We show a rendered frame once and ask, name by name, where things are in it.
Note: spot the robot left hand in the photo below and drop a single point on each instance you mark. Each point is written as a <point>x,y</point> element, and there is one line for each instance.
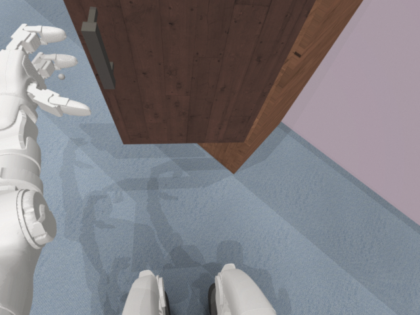
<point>17,72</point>

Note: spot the robot left forearm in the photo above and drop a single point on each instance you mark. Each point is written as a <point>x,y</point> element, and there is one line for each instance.
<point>20,154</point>

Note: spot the right robot shin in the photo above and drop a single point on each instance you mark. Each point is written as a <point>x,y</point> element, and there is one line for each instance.
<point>220,309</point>

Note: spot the handle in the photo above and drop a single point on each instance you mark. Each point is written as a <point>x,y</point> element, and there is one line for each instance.
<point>97,50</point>

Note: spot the right robot thigh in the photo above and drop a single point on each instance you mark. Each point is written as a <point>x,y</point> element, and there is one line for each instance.
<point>242,295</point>

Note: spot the left robot upper arm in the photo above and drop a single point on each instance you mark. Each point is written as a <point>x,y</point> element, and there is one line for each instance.
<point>26,225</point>

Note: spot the cupboard door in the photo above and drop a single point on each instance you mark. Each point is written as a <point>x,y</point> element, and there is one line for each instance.
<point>190,71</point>

